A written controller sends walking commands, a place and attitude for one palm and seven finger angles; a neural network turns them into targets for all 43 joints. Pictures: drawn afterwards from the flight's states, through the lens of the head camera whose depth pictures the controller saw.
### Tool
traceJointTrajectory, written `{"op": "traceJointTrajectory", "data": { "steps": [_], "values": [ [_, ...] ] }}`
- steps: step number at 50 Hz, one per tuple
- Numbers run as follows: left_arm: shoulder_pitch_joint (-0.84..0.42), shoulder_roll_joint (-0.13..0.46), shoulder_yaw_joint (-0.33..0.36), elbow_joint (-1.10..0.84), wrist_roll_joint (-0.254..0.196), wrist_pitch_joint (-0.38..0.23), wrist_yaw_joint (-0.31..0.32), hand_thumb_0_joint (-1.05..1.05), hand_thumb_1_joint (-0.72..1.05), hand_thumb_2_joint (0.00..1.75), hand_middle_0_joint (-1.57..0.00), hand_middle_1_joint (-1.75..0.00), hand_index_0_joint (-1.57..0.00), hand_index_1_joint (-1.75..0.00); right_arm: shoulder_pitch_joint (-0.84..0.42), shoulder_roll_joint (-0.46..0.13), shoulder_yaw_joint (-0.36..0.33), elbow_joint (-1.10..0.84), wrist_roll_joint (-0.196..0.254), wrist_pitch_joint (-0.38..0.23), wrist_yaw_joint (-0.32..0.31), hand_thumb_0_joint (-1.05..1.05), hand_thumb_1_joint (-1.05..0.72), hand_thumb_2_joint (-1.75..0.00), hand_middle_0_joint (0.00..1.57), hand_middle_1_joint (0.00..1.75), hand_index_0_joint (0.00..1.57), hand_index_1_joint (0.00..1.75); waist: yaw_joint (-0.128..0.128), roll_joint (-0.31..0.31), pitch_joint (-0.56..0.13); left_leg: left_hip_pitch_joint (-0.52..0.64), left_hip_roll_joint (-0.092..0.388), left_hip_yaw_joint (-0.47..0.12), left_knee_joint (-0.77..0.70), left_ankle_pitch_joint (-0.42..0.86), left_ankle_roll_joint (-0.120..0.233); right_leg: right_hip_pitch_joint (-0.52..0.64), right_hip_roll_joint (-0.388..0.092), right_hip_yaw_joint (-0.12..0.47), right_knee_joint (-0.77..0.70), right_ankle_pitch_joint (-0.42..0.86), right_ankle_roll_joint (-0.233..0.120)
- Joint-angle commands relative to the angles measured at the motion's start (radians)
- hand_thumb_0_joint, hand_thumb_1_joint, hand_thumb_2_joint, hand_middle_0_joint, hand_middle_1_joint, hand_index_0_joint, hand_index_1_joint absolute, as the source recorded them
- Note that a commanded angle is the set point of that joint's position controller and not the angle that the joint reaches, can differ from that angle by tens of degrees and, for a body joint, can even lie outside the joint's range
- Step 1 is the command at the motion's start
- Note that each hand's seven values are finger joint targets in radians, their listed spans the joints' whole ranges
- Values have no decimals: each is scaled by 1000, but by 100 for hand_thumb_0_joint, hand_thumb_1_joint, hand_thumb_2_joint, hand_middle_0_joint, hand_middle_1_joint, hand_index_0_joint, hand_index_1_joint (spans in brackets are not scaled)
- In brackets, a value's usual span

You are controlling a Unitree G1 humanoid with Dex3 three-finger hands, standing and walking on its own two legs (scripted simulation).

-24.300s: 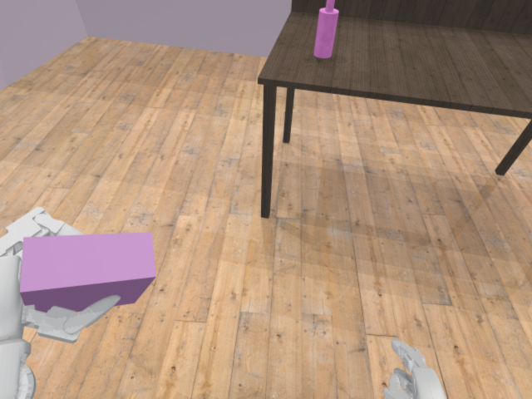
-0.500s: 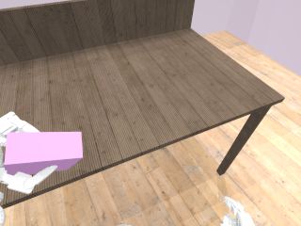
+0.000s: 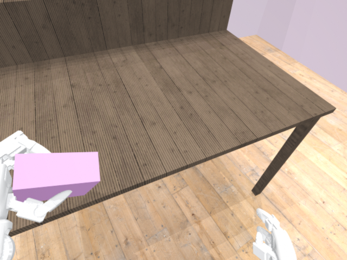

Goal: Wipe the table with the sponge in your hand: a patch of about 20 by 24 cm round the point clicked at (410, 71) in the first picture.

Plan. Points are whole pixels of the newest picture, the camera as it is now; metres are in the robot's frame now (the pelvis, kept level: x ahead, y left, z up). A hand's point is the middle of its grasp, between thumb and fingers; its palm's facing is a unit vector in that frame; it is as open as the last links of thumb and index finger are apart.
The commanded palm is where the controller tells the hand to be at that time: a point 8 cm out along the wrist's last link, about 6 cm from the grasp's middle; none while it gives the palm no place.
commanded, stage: come to a stop and stand still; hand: left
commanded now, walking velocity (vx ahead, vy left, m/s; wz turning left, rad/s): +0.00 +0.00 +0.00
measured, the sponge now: (68, 177) +0.23 +0.22 +0.13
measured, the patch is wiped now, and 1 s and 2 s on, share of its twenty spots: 0.00 0.00 0.00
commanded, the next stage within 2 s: look again from close up in 1.66 s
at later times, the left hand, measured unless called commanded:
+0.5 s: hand out of the picture +0.15 +0.30 +0.16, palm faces +0.52 -0.78 -0.34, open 9.5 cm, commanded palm +0.09 +0.31 +0.18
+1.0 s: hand (6, 197) +0.17 +0.27 +0.17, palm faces +0.52 -0.77 -0.38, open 9.5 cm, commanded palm +0.11 +0.29 +0.18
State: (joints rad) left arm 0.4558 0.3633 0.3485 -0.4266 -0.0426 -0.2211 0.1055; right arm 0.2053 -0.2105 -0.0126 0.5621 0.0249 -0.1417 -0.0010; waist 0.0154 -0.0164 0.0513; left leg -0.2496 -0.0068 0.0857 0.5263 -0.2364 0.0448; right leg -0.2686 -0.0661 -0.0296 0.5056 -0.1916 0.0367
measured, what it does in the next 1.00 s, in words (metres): stands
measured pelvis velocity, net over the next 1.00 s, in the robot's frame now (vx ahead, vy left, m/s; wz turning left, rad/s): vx -0.01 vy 0.00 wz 0.14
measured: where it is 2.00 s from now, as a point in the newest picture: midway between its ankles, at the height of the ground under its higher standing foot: outside the picture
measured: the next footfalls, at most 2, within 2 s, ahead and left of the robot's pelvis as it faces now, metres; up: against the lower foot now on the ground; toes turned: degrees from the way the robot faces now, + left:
none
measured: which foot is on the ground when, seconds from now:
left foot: down 0.00-1.00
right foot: down 0.00-1.00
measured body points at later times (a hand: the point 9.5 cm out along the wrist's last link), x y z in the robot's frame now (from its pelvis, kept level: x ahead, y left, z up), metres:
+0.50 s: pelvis -0.04 +0.02 +0.00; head -0.06 +0.04 +0.45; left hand +0.12 +0.33 +0.18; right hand +0.16 -0.17 -0.06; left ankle +0.03 +0.10 -0.73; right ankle +0.05 -0.14 -0.73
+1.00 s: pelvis -0.01 +0.00 +0.00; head -0.01 +0.01 +0.45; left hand +0.13 +0.31 +0.19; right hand +0.19 -0.20 -0.06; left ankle +0.03 +0.10 -0.73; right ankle +0.05 -0.13 -0.73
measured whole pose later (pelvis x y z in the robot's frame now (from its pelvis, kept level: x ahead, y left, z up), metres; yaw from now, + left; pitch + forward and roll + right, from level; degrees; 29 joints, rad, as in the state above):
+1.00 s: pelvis -0.01 +0.00 +0.00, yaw +8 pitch -3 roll -1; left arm 0.40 0.34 0.35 -0.43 0.01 -0.23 0.10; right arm 0.24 -0.19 0.02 0.59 0.01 -0.17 -0.02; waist 0.03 -0.01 0.05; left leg -0.25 0.02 0.06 0.48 -0.18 0.04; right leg -0.20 0.03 0.07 0.42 -0.16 0.02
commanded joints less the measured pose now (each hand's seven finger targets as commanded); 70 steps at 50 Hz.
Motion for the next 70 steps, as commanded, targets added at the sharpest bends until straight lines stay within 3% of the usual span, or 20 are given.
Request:
{"op": "traceJointTrajectory", "data": {
  "steps": [1,5,13,19,20,21,25,30,34,40,41,43,45,49,52,58,60,61,65,70],
  "values": [
    [-244,216,146,-284,7,-77,28,0,10,130,-120,-160,-120,-160,-107,-127,-29,-159,-3,-63,-27,0,-90,-90,20,30,20,30,13,116,-81,-161,153,-177,-261,-161,12,139,28,-25,45,-98,-31],
    [-388,241,148,-287,29,-87,32,0,10,130,-120,-160,-120,-160,-92,-118,-23,-155,-4,-89,-32,0,-90,-90,20,30,20,30,12,266,-53,-218,160,-194,-319,-426,25,172,50,-8,55,-114,-38],
    [-282,83,31,-161,39,-82,9,0,10,130,-120,-160,-120,-160,-59,-118,-22,-118,-9,-101,0,0,-90,-90,20,30,20,30,8,167,-56,-221,151,-221,-346,-511,-8,181,99,7,39,-133,-40],
    [-277,125,81,-112,43,-62,4,0,10,130,-120,-160,-120,-160,-66,-109,-30,-125,-12,-60,-7,0,-90,-90,20,30,20,30,12,73,-48,-238,138,-164,-303,-512,-14,180,99,15,1,-150,-37],
    [-280,169,118,-148,41,-64,6,0,10,130,-120,-160,-120,-160,-80,-108,-28,-128,-11,-61,-7,0,-90,-90,20,30,20,30,14,94,-59,-171,131,-140,-300,-480,-21,139,101,16,-28,-147,-37],
    [-290,144,96,-162,39,-69,4,0,10,130,-120,-160,-120,-160,-82,-103,-22,-129,-16,-59,-10,0,-90,-90,20,30,20,30,6,92,-60,-162,126,-149,-283,-471,-16,136,90,26,-48,-143,-38],
    [-296,197,137,-294,38,-78,6,0,10,130,-120,-160,-120,-160,-98,-101,-22,-137,-17,-73,-14,0,-90,-90,20,30,20,30,10,111,-80,-54,100,-95,-237,-386,-21,78,84,59,-124,-156,-51],
    [-252,139,95,-222,41,-73,9,0,10,130,-120,-160,-120,-160,-87,-106,-20,-118,-15,-100,-19,0,-90,-90,20,30,20,30,7,89,-71,17,89,-105,-207,-318,-21,21,71,126,-193,-163,-53],
    [-276,96,55,-157,51,-67,9,0,10,130,-120,-160,-120,-160,-66,-116,-29,-114,-11,-94,-23,0,-90,-90,20,30,20,30,4,100,-26,-64,99,-134,-253,-415,-15,28,88,124,-163,-217,-49],
    [-220,166,123,-208,41,-70,13,0,10,130,-120,-160,-120,-160,-82,-105,-27,-122,-12,-94,-22,0,-90,-90,20,30,20,30,14,70,-110,33,93,-116,-204,-223,-14,72,67,126,-176,-69,-50],
    [-200,125,91,-199,36,-70,8,0,10,130,-120,-160,-120,-160,-73,-105,-25,-124,-13,-90,-21,0,-90,-90,20,30,20,30,8,63,-109,14,90,-121,-212,-245,-14,81,66,126,-172,-87,-49],
    [-182,130,99,-211,38,-71,6,0,10,130,-120,-160,-120,-160,-73,-115,-31,-132,-12,-86,-20,0,-90,-90,20,30,20,30,10,102,-78,-52,103,-140,-258,-384,-12,73,81,132,-165,-191,-47],
    [-167,156,125,-227,39,-67,8,0,10,130,-120,-160,-120,-160,-88,-114,-30,-136,-7,-86,-23,0,-90,-90,20,30,20,30,13,151,-53,-74,115,-148,-280,-406,-7,72,91,111,-141,-158,-45],
    [-182,157,120,-229,29,-71,14,0,10,130,-120,-160,-120,-160,-72,-100,-24,-129,-12,-89,-26,0,-90,-90,20,30,20,30,12,57,-93,-4,91,-120,-192,-181,-8,90,62,140,-165,-5,-52],
    [-160,141,105,-191,21,-62,9,0,10,130,-120,-160,-120,-160,-68,-106,-32,-125,-10,-86,-27,0,-90,-90,20,30,20,30,7,10,-101,53,74,-103,-154,-160,-18,25,41,190,-220,-83,-60],
    [-190,127,77,-212,15,-54,10,0,10,130,-120,-160,-120,-160,-78,-111,-30,-111,-10,-75,-30,0,-90,-90,20,30,20,30,6,62,-129,96,80,-107,-169,-21,-20,59,54,151,-174,50,-52],
    [-172,171,115,-238,15,-48,16,0,10,130,-120,-160,-120,-160,-103,-105,-28,-118,-5,-73,-34,0,-90,-90,20,30,20,30,12,59,-141,124,86,-104,-156,41,-18,67,45,143,-167,107,-51],
    [-153,140,93,-228,10,-48,14,0,10,130,-120,-160,-120,-160,-90,-104,-26,-115,-10,-66,-34,0,-90,-90,20,30,20,30,8,51,-151,116,83,-104,-153,75,-16,88,46,129,-157,134,-50],
    [-87,192,150,-272,1,-43,20,0,10,130,-120,-160,-120,-160,-108,-100,-30,-129,-2,-53,-35,0,-90,-90,20,30,20,30,13,58,-195,175,89,-92,-115,239,-19,112,30,133,-138,269,-55],
    [-48,189,152,-288,-9,-37,20,0,10,130,-120,-160,-120,-160,-107,-99,-29,-137,0,-33,-38,0,-90,-90,20,30,20,30,7,100,-205,205,102,-82,-97,369,-25,121,30,115,-115,353,-54]
  ]
}}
